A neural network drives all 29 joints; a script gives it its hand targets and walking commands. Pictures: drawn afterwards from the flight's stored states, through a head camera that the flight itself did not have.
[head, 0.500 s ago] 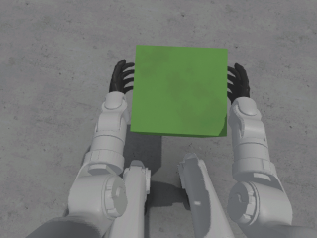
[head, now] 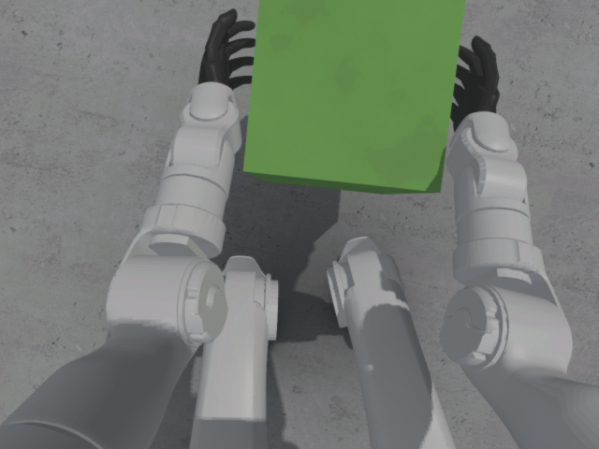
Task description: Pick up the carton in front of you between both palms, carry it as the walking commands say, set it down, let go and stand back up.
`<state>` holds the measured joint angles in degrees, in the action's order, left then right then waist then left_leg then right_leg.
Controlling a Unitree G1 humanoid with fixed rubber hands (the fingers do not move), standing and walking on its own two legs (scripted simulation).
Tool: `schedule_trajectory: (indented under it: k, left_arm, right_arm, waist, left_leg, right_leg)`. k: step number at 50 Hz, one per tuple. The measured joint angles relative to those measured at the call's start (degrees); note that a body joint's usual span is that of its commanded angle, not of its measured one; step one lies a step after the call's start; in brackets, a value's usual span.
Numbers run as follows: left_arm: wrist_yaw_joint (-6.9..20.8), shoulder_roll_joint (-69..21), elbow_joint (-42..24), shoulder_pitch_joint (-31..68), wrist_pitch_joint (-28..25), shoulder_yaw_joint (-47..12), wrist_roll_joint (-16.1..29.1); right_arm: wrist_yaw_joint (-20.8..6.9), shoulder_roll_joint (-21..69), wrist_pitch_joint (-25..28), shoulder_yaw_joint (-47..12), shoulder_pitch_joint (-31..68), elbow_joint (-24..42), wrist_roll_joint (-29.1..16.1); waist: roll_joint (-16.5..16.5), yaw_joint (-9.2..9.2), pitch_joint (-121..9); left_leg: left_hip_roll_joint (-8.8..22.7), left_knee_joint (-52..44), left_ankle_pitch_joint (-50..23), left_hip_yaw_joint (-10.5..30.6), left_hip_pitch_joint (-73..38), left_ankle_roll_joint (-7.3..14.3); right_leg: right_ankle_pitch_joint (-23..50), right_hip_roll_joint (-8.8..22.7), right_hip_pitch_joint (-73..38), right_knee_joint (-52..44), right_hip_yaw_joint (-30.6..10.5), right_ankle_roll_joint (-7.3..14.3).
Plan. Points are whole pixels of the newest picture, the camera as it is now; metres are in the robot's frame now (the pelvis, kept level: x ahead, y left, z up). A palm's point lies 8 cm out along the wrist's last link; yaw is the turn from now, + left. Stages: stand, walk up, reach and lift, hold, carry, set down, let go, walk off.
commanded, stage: set down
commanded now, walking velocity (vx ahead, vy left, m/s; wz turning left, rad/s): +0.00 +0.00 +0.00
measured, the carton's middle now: (338, 113) +0.49 -0.09 -0.20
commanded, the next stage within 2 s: none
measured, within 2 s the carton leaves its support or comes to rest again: rests again in 1.38 s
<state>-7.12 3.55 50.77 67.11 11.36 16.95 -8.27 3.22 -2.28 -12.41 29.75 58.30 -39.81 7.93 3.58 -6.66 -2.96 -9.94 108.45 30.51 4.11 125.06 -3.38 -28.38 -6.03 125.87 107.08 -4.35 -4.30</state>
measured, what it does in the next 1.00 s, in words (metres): lowers itself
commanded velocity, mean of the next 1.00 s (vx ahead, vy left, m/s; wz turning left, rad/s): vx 0.00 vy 0.00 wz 0.00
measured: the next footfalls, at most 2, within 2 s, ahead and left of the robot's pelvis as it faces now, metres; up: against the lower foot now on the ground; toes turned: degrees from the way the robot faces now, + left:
none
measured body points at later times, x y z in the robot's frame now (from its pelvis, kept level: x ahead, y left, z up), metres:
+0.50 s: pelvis +0.00 +0.00 -0.06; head +0.34 -0.02 +0.23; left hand +0.55 +0.05 -0.22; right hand +0.48 -0.25 -0.22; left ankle +0.10 +0.11 -0.42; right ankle +0.11 -0.13 -0.42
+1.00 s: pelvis +0.00 +0.01 -0.07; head +0.35 -0.02 +0.21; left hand +0.55 +0.06 -0.25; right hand +0.47 -0.24 -0.25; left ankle +0.10 +0.11 -0.42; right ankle +0.11 -0.13 -0.42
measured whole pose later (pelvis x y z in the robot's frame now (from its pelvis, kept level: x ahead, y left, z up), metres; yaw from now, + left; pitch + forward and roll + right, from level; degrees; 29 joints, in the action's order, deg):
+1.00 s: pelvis +0.00 +0.01 -0.07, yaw -1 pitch +40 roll -2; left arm -7.0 12.1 67.1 79.8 6.7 8.1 -1.1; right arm 2.0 -8.4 -8.3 26.0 68.2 -53.3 3.9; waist 4.1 -8.0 13.0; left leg -9.5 124.9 34.1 2.2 130.2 -1.9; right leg -32.3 -3.4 130.0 122.6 -2.0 -4.1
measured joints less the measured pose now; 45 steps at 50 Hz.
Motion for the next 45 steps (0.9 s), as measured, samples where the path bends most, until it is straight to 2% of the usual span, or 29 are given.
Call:
schedule_trajectory:
  k: [12, 18, 30, 45]
  left_arm:
    - [-1.5, 4.2, 4.7, 9.0, 0.0, -5.1, 3.6]
    - [-2.0, 5.1, 5.5, 8.5, -0.1, -7.6, 5.6]
    - [-1.0, 5.4, 10.3, 9.5, -1.7, -5.5, 3.6]
    - [-0.7, 7.9, 15.1, 12.0, -4.0, -8.3, 6.4]
  right_arm:
    - [1.0, -3.5, 0.2, -0.9, 6.9, -3.0, -3.2]
    - [1.8, -3.8, 0.2, -2.1, 6.4, -3.7, -5.2]
    - [0.5, -4.0, 1.4, -1.6, 7.2, -8.0, -3.1]
    - [-0.3, -5.5, 3.4, -3.5, 9.5, -12.4, -3.4]
  waist:
    - [-0.5, -1.02, 9.4]
    - [-1.1, -1.08, 10.6]
    - [-0.3, -1.03, 10.4]
    - [0.5, -1.29, 15.3]
  left_leg:
    - [-1.1, 8.8, 0.5, -0.6, 6.1, -0.5]
    - [-0.8, 11.7, 2.4, -0.7, 5.4, -0.6]
    - [-0.6, 13.4, 2.9, -0.9, 6.0, -0.1]
    - [0.1, 15.7, 3.3, -1.7, 5.1, 1.1]
  right_leg:
    - [-0.7, 0.1, 5.7, 8.6, 0.5, -0.7]
    - [-2.4, 0.4, 5.3, 11.6, 1.1, -0.1]
    - [-2.9, 0.9, 5.6, 13.0, 1.6, 0.0]
    - [-3.7, 2.3, 4.2, 14.9, 2.1, 0.1]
